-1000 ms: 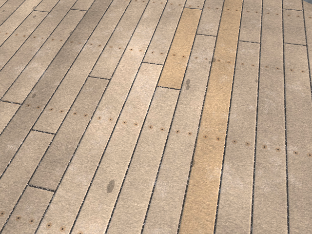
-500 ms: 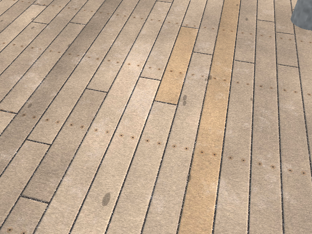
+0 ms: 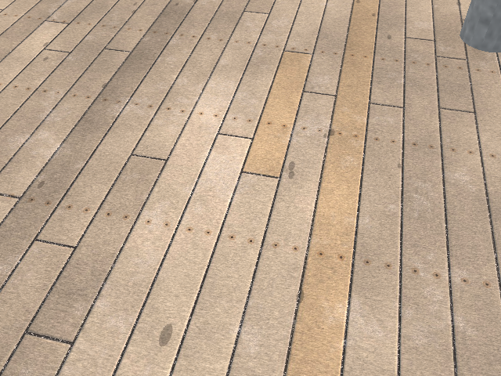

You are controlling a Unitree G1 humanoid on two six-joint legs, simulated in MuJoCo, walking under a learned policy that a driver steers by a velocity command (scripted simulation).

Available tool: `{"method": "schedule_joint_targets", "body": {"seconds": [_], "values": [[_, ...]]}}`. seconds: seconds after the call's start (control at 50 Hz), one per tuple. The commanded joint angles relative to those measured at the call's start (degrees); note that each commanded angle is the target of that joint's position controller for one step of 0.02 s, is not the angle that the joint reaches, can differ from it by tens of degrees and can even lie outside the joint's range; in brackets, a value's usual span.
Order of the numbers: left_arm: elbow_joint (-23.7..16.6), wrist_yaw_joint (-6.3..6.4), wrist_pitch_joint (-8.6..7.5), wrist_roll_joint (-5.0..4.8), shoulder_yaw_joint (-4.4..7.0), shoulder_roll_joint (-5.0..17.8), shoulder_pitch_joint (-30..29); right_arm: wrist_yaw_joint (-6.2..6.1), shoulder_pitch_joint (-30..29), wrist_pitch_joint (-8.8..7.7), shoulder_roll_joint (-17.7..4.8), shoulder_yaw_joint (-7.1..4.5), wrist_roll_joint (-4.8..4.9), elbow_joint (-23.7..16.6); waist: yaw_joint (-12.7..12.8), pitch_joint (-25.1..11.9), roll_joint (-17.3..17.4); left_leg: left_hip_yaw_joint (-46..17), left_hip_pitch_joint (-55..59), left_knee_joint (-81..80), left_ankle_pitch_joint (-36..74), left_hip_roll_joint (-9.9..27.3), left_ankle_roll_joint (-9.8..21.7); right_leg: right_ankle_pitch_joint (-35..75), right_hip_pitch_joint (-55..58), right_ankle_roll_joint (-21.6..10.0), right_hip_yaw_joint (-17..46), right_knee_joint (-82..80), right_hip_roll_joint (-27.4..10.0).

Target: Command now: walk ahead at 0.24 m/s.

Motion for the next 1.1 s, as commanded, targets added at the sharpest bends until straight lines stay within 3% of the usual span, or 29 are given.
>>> {"method": "schedule_joint_targets", "body": {"seconds": [0.02,0.06,0.1,0.12,0.14,0.16,0.2,0.24,0.28,0.34,0.38,0.42,0.48,0.5,0.52,0.54,0.56,0.58,0.6,0.64,0.68,0.78,0.86,0.96,1.0,1.04,1.06,1.08,1.1], "values": [[-3.4,-0.68,-3.10,-0.49,0.64,4.9,-1.8,0.12,3.3,-2.32,-8.2,-1.67,0.78,-1.7,-1.1,10.7,4.9,-11.9,-5.9,-14.0,-21.5,6.7,8.5,-11.3,-11.7,-3.9,-0.6,-2.3,0.9],[-4.1,-1.59,-5.12,-0.65,0.48,3.6,-1.4,0.63,4.0,-3.36,-9.8,-2.16,0.96,-1.9,-0.4,9.8,8.0,-19.0,-3.1,-16.2,-16.8,11.2,11.0,-3.6,-12.4,-4.5,-2.5,1.7,1.5],[-2.9,-2.45,-6.31,-0.72,0.85,4.2,3.7,0.95,0.4,-3.99,-9.5,-2.15,1.00,-3.7,2.6,7.9,7.8,-17.2,-4.2,-11.8,-2.2,11.3,10.5,2.5,-6.4,-5.7,-1.5,-1.3,1.1],[-0.8,-2.85,-6.67,-0.95,1.62,6.3,9.0,1.19,-2.7,-4.48,-7.9,-1.77,0.85,-5.6,4.4,6.0,2.4,-9.2,-8.2,-3.8,7.4,6.0,7.7,9.8,1.7,-6.6,2.2,-4.6,0.0],[2.1,-3.06,-6.65,-1.41,3.29,10.8,17.8,1.45,-6.4,-5.43,-5.4,-1.20,0.22,-7.9,7.3,2.7,-9.2,1.9,-18.9,13.4,16.4,-1.6,3.0,17.6,15.9,-9.6,13.7,-10.4,-5.3],[3.5,-3.24,-6.37,-0.54,4.02,13.7,25.3,1.56,-6.7,-6.55,-4.4,-0.94,0.27,-8.8,9.8,-0.1,-19.5,3.1,-34.3,31.1,-4.1,-4.8,0.4,26.0,28.1,-16.1,32.6,-17.9,-17.0],[1.4,-3.40,-6.69,0.81,1.75,6.9,20.4,2.18,-9.9,-7.07,-5.0,-1.10,2.38,-10.2,6.5,4.6,-6.8,-2.9,-45.7,44.5,-10.1,0.6,3.4,28.0,27.2,-16.9,31.6,-17.2,-19.8],[0.5,-2.97,-6.14,0.36,0.79,5.3,18.1,2.66,-11.2,-7.05,-4.4,-1.22,1.83,-11.4,4.3,6.8,-3.4,-0.8,-50.2,40.9,-3.2,5.5,4.1,30.6,26.2,-13.8,21.9,-18.9,-18.2],[-0.6,-2.04,-4.66,0.71,0.00,3.2,16.2,3.16,-11.8,-6.41,-3.2,-1.25,0.81,-12.4,3.0,5.7,-3.9,2.2,-43.7,34.0,3.2,6.7,2.7,25.6,20.5,-11.2,15.8,-24.8,-14.0],[-3.7,-0.21,-4.25,0.54,0.41,6.6,11.2,3.96,-15.4,-5.82,-0.5,0.16,0.15,-14.9,1.9,7.0,-5.6,5.9,-23.9,11.3,17.0,4.3,0.1,25.6,3.5,-8.6,3.6,-29.0,-7.9],[-3.3,0.12,-4.79,0.05,1.53,10.1,14.3,3.66,-18.2,-5.19,-2.5,-0.31,0.50,-16.4,2.1,6.6,-7.6,6.4,-16.6,5.4,21.4,2.3,0.1,22.9,2.1,-9.0,4.7,-32.4,-10.3],[-3.1,0.08,-4.88,-0.71,1.88,9.6,15.0,3.44,-17.9,-4.73,-5.2,-1.22,0.96,-16.9,0.5,6.9,-7.2,4.9,-16.1,0.2,22.5,1.9,1.7,28.2,7.8,-8.1,4.1,-30.6,-12.3],[-3.8,-0.17,-3.45,0.63,2.22,9.4,14.5,2.96,-4.0,-4.35,-9.4,-4.01,1.09,-13.1,-7.2,-3.1,-6.9,6.4,-0.4,0.1,18.5,-1.4,5.6,53.6,12.4,-5.2,0.5,-10.4,-11.4],[-4.8,-0.26,-3.03,1.36,1.75,8.4,14.4,2.72,4.5,-4.00,-11.2,-5.02,1.26,-10.7,-10.8,-8.1,-5.3,3.4,12.4,0.6,16.7,1.5,7.3,48.0,4.8,-3.6,-0.8,3.0,-9.0],[-6.2,-0.73,-3.55,2.02,-0.36,0.2,21.6,2.65,10.9,-3.85,-17.3,-6.13,-0.45,-9.1,-7.8,-17.6,11.1,-21.7,31.2,-4.2,4.2,16.9,15.2,20.1,-13.7,-0.8,-2.5,27.0,-0.1],[-5.8,-1.24,-5.21,0.23,-0.85,-0.8,22.4,3.37,11.2,-4.07,-14.6,-5.08,-0.53,-8.7,-6.9,-22.2,18.0,-45.4,31.2,-19.8,-8.2,23.3,19.2,-7.7,-21.5,-1.1,4.1,39.6,4.1],[-7.9,-1.61,-6.36,-1.59,0.80,5.3,16.0,3.73,4.9,-4.75,-10.6,-3.82,-0.05,-9.2,-5.7,-10.3,12.3,-40.6,21.6,-21.9,-12.2,21.7,16.0,-5.2,-27.6,-2.6,5.1,44.8,0.4],[-9.7,-1.60,-6.80,-2.09,1.16,7.1,10.3,3.86,-0.2,-5.17,-8.4,-3.13,-0.06,-10.2,-4.5,-4.1,7.0,-31.0,12.6,-22.0,-7.6,19.8,14.2,0.0,-27.9,-3.9,3.6,43.7,-2.8],[-10.0,-1.20,-6.64,-1.39,1.44,6.9,8.3,4.16,-4.2,-5.52,-7.3,-2.69,-0.66,-10.5,-2.4,-1.0,2.7,-23.0,4.1,-23.1,0.5,17.2,13.0,4.6,-24.8,-4.1,2.6,40.0,-5.5],[-9.5,-0.78,-5.03,-0.32,1.86,5.2,10.9,4.40,-7.2,-5.97,-5.8,-2.26,-1.52,-10.2,1.3,-0.3,5.3,-14.2,-4.2,-25.6,7.5,13.5,12.1,8.1,-17.8,-3.8,3.0,34.4,-8.4],[-9.7,-0.53,-3.83,-0.05,2.01,4.1,10.9,4.17,-5.7,-6.24,-5.9,-2.20,-1.24,-8.8,2.2,0.8,5.3,-9.9,-7.1,-27.8,10.2,12.4,13.0,9.3,-17.3,-3.1,1.8,31.2,-8.5],[-14.1,-0.67,-4.01,0.98,2.64,4.9,-0.4,2.03,0.2,-5.91,-8.8,-2.89,-1.05,-6.6,0.0,3.4,1.7,-6.9,-2.1,-30.1,14.1,13.1,14.1,22.7,-27.9,0.1,1.4,15.7,-9.1],[-16.7,-1.66,-4.85,0.48,2.04,3.5,-9.0,1.16,4.4,-5.28,-9.5,-3.00,-0.25,-5.2,-3.1,4.2,1.8,-2.3,0.5,-29.8,16.3,11.5,12.2,30.5,-25.1,0.8,-1.7,2.6,-6.4],[-19.7,-3.22,-5.38,-0.11,1.67,4.1,-14.5,1.06,8.5,-3.78,-10.0,-3.54,0.27,-3.1,-4.3,5.0,2.2,-2.1,10.3,-25.1,19.2,14.8,11.1,25.0,-25.5,-0.9,-1.5,-4.8,-5.0],[-19.9,-3.59,-5.70,-0.23,2.11,5.6,-12.6,1.04,7.8,-3.18,-10.7,-3.94,0.35,-3.2,-2.7,3.7,3.6,-2.7,12.8,-21.7,24.8,16.0,10.2,20.4,-21.8,-2.4,-2.2,-6.4,-3.9],[-17.0,-3.35,-5.91,-0.25,4.07,9.1,-1.1,1.13,5.7,-2.49,-10.5,-3.74,0.01,-3.9,3.7,-3.4,3.9,0.4,11.5,-7.3,42.7,12.6,8.0,18.5,-5.4,-5.1,-5.3,-8.2,-0.4],[-14.3,-2.87,-5.87,0.25,5.50,13.2,10.0,1.11,6.1,-2.45,-8.3,-2.69,-0.81,-5.1,7.6,-12.3,0.7,3.1,2.4,8.5,36.9,9.3,6.0,18.8,12.2,-8.3,1.0,-5.9,-6.2],[-12.7,-2.78,-5.34,1.05,6.95,19.0,16.3,1.65,12.7,-3.66,-1.2,-0.64,-1.02,-6.0,5.2,-19.6,-13.8,5.5,-22.1,31.2,11.6,-1.2,1.4,7.7,33.5,-17.4,28.1,-10.7,-20.2],[-12.8,-3.03,-5.44,0.79,5.44,14.1,16.6,1.81,11.3,-5.25,-3.9,-1.05,-0.08,-5.2,6.3,-22.0,-13.6,-3.7,-29.5,39.7,-9.4,-2.3,2.0,2.8,35.0,-18.3,40.7,-18.3,-22.3]]}}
